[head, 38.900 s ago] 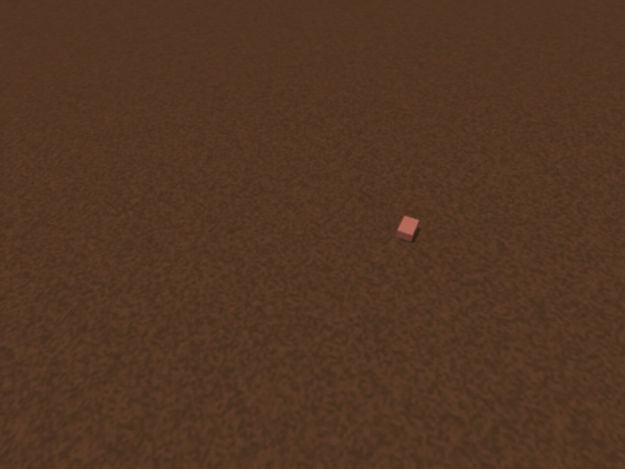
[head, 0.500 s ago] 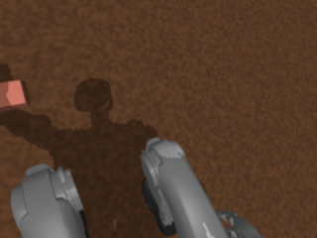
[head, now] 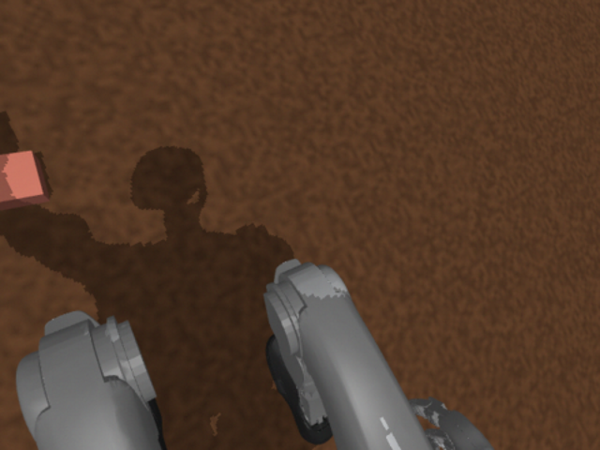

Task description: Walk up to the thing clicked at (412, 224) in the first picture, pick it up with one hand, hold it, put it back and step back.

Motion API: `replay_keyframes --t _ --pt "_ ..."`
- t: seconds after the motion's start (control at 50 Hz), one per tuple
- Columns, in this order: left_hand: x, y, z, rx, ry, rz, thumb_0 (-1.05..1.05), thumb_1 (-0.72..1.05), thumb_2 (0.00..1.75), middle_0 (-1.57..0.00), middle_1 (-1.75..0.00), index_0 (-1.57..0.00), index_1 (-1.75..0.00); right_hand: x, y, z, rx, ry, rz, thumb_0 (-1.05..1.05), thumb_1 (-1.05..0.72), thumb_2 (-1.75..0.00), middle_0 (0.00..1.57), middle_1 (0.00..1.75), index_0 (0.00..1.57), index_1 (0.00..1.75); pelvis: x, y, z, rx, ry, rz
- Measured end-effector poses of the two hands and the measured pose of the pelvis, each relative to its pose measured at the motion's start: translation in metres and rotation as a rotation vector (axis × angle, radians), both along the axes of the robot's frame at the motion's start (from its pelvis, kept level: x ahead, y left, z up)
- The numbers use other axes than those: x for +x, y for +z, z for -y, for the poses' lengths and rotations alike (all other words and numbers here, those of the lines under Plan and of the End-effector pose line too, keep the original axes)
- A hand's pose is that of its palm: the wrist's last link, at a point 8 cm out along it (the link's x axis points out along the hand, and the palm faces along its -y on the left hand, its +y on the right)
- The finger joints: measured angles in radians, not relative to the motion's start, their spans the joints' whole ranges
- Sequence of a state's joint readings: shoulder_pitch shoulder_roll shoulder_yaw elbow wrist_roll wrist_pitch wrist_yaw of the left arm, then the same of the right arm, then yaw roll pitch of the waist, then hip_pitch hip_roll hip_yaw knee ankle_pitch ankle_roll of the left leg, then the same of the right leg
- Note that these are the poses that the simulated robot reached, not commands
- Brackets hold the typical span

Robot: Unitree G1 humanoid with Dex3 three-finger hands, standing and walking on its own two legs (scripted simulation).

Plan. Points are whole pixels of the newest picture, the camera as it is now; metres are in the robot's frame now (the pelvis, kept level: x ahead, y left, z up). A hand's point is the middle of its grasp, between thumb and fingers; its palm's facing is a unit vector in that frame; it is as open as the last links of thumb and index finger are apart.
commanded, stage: approach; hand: left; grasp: from above
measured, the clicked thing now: (0, 183) +0.51 +0.32 -0.30
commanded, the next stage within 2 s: rest palm in 0.72 s
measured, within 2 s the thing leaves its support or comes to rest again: neither
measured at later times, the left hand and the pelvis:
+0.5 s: hand out of the picture +0.52 +0.30 -0.15, palm faces -0.41 -0.05 -0.91, open 13.8 cm; pelvis +0.00 +0.00 +0.00, yaw +1 degrees
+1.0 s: hand out of the picture +0.50 +0.31 -0.19, palm faces -0.48 -0.08 -0.87, open 13.7 cm; pelvis +0.00 -0.01 +0.00, yaw +0 degrees
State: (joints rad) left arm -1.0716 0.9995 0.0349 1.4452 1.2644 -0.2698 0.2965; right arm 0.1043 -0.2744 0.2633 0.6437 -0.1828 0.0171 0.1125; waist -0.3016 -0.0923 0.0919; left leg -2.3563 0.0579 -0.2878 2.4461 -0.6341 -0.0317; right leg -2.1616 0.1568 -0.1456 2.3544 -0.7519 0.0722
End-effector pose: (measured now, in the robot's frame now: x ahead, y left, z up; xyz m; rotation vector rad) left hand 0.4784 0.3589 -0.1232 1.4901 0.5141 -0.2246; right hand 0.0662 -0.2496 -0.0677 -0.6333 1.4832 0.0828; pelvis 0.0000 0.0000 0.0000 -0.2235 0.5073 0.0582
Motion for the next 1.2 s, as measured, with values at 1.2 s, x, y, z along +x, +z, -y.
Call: replay_keyframes --t 1.2 --pt "0.013 -0.035 0.05 -0.024 -0.047 -0.017 0.0 -0.49 0.99 -0.09 -1.04 -0.11 -1.02 -0.012 0.004 0.004 -0.005 0.032 0.003 0.0 -0.91 -0.9 0.2 0.3 0.2 0.3 -0.003 -0.005 0.005 0.01 -0.011 0.021"
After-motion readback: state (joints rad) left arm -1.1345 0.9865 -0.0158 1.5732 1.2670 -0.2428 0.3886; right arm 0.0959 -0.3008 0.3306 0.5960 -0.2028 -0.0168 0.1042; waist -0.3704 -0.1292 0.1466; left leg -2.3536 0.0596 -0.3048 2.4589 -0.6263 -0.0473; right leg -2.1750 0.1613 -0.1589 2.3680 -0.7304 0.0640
